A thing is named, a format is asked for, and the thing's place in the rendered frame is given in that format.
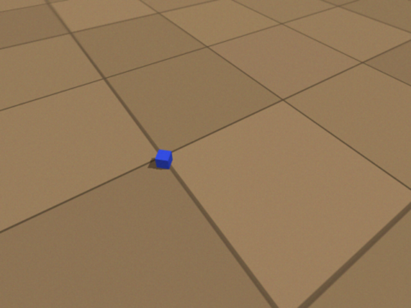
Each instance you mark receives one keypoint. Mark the cube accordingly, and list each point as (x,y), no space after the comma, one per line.
(163,159)

